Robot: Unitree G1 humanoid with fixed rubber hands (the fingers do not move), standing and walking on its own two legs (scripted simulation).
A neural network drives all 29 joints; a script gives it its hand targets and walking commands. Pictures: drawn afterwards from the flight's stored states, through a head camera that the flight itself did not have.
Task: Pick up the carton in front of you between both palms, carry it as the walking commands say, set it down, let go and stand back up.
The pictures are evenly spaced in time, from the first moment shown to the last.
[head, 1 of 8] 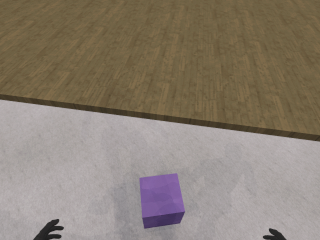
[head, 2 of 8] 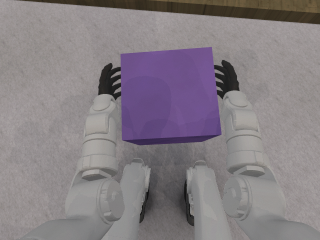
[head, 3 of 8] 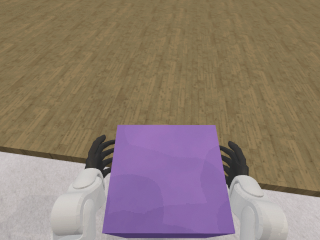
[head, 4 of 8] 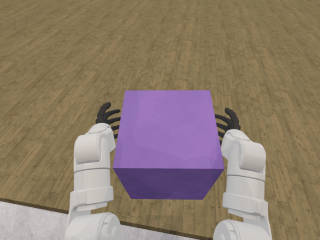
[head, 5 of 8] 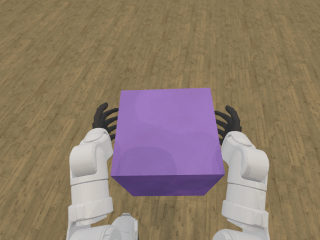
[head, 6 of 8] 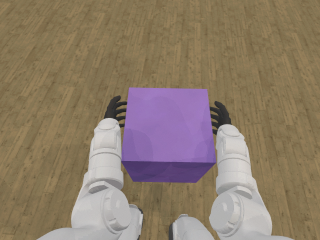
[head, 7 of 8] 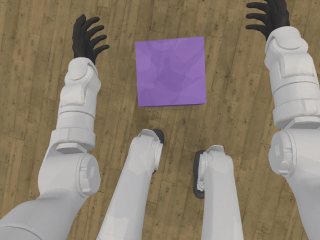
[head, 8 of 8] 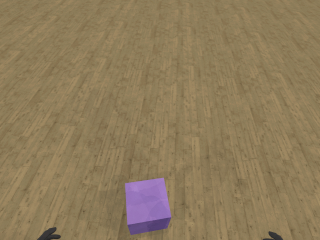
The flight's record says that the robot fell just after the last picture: no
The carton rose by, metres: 0.83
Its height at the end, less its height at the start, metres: +0.08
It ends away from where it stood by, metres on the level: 2.54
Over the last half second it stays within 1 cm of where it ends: yes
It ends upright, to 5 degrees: yes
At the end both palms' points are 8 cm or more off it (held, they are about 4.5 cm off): yes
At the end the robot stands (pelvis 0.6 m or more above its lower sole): yes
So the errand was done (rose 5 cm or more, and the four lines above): yes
